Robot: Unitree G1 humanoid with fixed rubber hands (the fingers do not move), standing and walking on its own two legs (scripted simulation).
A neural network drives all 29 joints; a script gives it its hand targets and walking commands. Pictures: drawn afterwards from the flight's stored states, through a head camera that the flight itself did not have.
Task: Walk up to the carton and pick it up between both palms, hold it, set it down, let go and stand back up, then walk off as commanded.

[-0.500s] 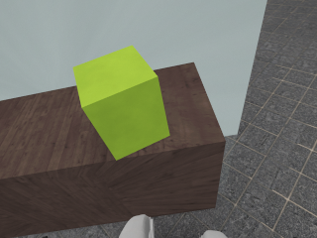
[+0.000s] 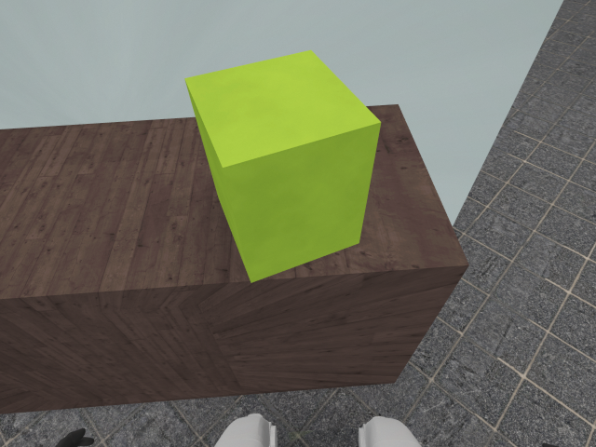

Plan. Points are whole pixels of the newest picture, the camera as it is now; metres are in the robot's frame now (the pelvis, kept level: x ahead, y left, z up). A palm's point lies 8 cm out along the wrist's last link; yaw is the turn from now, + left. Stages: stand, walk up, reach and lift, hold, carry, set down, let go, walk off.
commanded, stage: walk up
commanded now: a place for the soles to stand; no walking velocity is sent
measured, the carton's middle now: (280, 168) +0.50 +0.05 +0.08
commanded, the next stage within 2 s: none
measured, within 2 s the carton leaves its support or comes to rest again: neither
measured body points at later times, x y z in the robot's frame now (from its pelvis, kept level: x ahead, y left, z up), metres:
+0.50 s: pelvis -0.03 +0.01 +0.00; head -0.01 +0.00 +0.45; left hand +0.07 +0.37 -0.07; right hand +0.07 -0.32 -0.11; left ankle +0.03 +0.11 -0.68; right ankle +0.02 -0.14 -0.68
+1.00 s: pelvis -0.03 +0.03 +0.00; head +0.00 +0.01 +0.45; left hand +0.06 +0.38 -0.07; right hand +0.06 -0.30 -0.11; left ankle +0.01 +0.12 -0.68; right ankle +0.02 -0.13 -0.67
